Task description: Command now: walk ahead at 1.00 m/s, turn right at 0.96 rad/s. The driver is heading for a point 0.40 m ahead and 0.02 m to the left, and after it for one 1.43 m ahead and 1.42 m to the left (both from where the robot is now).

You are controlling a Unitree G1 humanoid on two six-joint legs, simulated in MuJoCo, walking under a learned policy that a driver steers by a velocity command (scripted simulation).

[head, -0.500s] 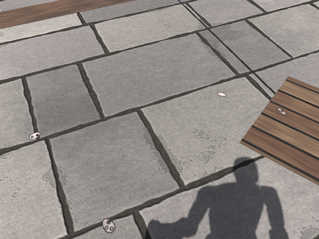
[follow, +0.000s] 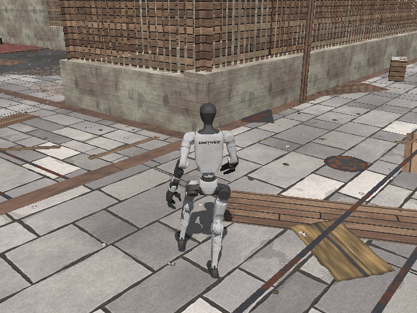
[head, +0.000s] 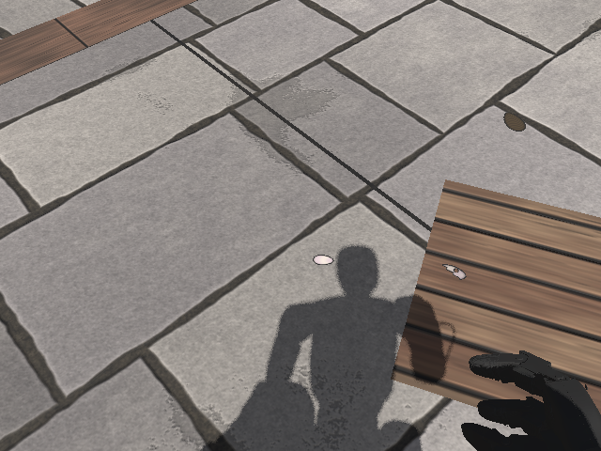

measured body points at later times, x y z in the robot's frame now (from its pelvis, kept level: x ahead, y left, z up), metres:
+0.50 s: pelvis +0.39 +0.04 -0.01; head +0.43 +0.04 +0.44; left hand +0.70 +0.22 -0.04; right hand +0.31 -0.24 -0.13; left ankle +0.29 +0.19 -0.73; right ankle +0.54 -0.07 -0.73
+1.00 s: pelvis +0.48 +0.08 +0.00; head +0.51 +0.13 +0.44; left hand +0.51 +0.42 -0.11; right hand +0.74 -0.12 -0.07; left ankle +0.48 +0.18 -0.73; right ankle +0.53 -0.07 -0.66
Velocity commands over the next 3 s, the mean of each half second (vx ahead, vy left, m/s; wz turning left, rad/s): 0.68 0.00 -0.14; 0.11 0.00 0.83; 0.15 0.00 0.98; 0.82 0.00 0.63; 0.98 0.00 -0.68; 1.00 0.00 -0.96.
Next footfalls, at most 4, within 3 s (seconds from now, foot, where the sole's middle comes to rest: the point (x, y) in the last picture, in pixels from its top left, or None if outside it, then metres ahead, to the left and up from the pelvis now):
0.12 left None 0.33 0.18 -0.77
0.50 right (376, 405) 0.58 -0.07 -0.77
0.88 left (251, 420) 0.52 0.20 -0.77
1.32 right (330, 371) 0.65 0.04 -0.77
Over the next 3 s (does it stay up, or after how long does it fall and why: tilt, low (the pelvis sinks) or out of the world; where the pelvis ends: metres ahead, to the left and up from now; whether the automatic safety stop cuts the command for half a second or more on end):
stays up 0.96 1.14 -0.01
